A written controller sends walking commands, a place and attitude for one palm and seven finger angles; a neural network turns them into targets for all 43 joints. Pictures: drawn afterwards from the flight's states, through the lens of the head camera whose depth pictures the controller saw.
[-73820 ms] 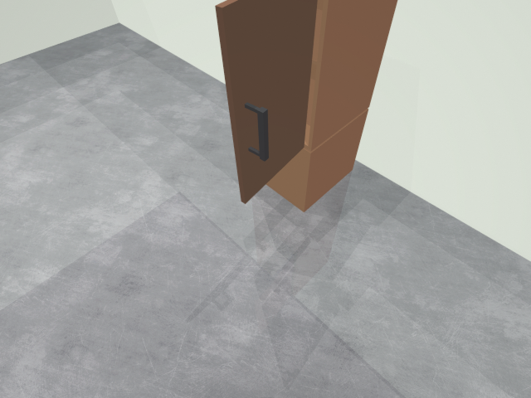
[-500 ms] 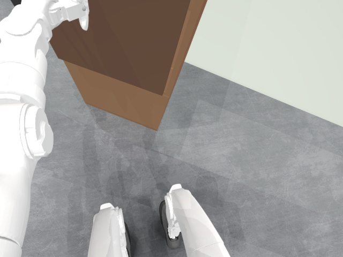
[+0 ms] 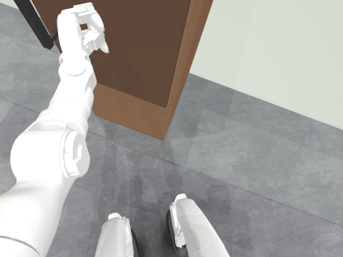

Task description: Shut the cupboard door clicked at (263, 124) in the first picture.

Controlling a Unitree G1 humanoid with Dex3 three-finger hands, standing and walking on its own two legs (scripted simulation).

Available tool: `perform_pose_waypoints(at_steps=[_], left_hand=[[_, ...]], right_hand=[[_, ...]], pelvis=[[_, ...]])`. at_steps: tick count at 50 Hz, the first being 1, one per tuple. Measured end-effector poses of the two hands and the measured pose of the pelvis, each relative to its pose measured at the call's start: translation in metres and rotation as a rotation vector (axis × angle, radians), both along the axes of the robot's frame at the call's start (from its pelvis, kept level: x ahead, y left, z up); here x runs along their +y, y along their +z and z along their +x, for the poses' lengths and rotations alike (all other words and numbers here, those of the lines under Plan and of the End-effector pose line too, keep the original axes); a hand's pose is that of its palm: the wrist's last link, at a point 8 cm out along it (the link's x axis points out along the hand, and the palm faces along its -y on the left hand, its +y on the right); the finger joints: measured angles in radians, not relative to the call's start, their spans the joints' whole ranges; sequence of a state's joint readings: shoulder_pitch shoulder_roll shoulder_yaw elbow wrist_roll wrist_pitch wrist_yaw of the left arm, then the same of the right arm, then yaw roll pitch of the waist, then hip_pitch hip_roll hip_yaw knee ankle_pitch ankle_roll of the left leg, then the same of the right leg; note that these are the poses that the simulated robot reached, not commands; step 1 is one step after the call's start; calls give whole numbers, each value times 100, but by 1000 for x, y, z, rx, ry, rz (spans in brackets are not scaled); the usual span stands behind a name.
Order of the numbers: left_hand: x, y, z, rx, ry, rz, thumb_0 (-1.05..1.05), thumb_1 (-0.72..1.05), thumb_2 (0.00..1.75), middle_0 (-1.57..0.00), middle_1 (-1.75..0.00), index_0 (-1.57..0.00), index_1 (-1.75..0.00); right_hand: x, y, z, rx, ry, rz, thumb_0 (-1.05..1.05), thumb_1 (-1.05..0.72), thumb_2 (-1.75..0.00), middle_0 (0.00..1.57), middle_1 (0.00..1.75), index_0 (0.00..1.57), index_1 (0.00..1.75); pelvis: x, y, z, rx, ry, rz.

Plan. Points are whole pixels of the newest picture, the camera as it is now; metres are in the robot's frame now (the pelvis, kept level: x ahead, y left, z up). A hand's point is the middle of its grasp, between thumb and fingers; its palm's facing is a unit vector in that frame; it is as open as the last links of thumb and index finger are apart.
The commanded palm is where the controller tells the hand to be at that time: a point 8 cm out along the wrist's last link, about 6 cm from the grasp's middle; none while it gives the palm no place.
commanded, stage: pull the fist back off the door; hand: left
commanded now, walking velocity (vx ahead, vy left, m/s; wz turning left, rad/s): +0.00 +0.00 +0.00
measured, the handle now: (37, 11) +0.66 +0.17 +0.06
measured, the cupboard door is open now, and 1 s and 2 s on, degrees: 0 0 0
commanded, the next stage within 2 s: draw the hand back to the body in 0.44 s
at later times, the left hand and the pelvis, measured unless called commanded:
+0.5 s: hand (110, 62) +0.51 +0.03 +0.07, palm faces +0.01 -1.00 -0.05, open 3.1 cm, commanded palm +0.49 +0.09 +0.07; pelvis +0.02 -0.02 +0.02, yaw +2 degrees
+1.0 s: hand (48, 90) +0.40 +0.11 +0.16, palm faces +0.04 -1.00 -0.02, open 3.1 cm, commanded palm +0.36 +0.17 +0.16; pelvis +0.03 -0.02 +0.08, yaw +2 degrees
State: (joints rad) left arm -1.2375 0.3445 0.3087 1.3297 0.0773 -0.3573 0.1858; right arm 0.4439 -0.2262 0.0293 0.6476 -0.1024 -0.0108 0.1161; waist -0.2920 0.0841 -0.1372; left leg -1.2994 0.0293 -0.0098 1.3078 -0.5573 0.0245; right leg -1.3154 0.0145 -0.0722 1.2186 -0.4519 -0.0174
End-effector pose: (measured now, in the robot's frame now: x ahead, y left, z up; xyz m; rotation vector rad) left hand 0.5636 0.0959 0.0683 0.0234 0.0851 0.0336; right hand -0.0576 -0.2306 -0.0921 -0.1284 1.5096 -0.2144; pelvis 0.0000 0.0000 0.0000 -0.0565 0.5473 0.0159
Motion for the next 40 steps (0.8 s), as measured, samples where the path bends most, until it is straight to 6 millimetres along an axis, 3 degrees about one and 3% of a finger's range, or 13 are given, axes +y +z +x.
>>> perform_pose_waypoints(at_steps=[7, 17, 21, 25, 30, 33, 40], left_hand=[[2, 7, -18, -72, 18, -19, 2, 92, 91, -130, -150, -130, -150], [7, -17, -64, -52, 23, -12, 2, 91, 90, -130, -150, -130, -150], [2, -9, -76, -107, 8, -6, 2, 90, 90, -130, -150, -130, -150], [-9, 3, -74, -135, -26, 28, 2, 90, 90, -130, -150, -131, -150], [-14, 3, -66, -80, -12, 28, 2, 90, 90, -130, -150, -131, -150], [-4, 6, -71, -90, 29, -5, 2, 90, 90, -130, -150, -130, -150], [41, 39, -124, -116, 53, 70, 2, 90, 89, -130, -150, -130, -150]], right_hand=[[-15, 9, 26, -38, 32, 1, 0, -91, -90, 20, 29, 20, 30], [-38, 7, 85, -125, 85, -21, 0, -91, -90, 20, 29, 20, 30], [-43, 5, 109, -180, 113, -32, 0, -91, -90, 20, 29, 20, 30], [-45, 1, 126, -222, 128, -37, 0, -91, -90, 20, 29, 20, 30], [-43, -1, 129, -245, 117, -36, 0, -91, -90, 20, 29, 20, 30], [-39, 0, 123, -248, 91, -24, 0, -91, -90, 20, 29, 20, 30], [-28, 18, 118, -263, 50, 41, 0, -91, -90, 20, 29, 20, 30]], pelvis=[[-5, 13, 14, -30, -9, 20], [-11, 22, 23, -69, 1, 38], [-13, 23, 23, -85, 9, 42], [-15, 22, 21, -95, 18, 44], [-17, 21, 17, -97, 14, 49], [-18, 24, 17, -102, -4, 57], [-18, 51, 23, -188, -26, 68]])
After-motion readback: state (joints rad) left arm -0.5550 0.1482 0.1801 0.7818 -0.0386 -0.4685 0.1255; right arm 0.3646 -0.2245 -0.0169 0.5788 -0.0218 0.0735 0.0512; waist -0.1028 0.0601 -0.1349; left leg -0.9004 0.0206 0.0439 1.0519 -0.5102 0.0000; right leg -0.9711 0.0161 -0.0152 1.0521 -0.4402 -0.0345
